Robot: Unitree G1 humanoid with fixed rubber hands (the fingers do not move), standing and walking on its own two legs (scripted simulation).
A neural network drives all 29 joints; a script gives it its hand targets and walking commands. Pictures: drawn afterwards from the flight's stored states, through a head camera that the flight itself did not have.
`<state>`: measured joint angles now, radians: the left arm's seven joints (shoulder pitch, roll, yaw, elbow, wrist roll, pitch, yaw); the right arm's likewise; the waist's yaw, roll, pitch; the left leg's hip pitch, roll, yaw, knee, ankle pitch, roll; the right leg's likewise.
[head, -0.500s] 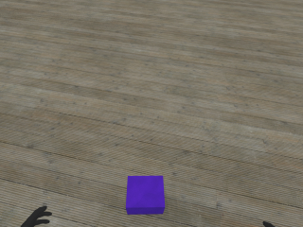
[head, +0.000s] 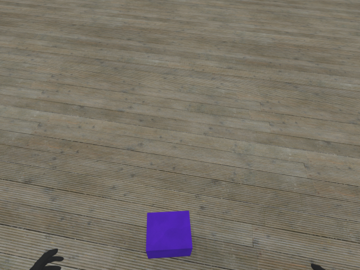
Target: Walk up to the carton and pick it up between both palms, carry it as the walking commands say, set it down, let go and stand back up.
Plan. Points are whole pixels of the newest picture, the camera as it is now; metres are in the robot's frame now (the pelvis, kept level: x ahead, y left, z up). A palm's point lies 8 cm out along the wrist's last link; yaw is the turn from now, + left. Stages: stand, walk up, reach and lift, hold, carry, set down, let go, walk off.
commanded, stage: walk up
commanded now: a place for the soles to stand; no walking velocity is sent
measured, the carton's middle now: (168, 234) +0.42 +0.03 -0.70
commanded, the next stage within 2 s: reach and lift in 0.06 s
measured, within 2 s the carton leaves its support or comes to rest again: neither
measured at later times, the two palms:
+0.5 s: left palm (62, 246) +0.21 +0.29 -0.12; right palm (288, 247) +0.21 -0.28 -0.11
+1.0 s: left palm (91, 212) +0.32 +0.26 -0.16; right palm (251, 210) +0.33 -0.22 -0.17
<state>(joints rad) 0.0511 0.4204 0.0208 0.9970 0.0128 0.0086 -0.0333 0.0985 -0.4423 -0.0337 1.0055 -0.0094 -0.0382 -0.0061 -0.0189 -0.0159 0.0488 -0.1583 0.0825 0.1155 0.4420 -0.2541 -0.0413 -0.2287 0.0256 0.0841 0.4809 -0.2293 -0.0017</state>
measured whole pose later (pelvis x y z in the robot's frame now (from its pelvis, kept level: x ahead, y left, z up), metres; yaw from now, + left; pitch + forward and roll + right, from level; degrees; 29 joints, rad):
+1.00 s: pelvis -0.08 +0.00 -0.08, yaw +6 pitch +25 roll +1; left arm -0.73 0.29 0.18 0.77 0.00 0.24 0.00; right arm -0.69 -0.32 -0.22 0.77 0.05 0.22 0.02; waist -0.04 0.01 0.10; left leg -1.10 0.01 -0.02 0.97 -0.31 -0.03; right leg -1.12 -0.02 0.02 0.98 -0.29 0.02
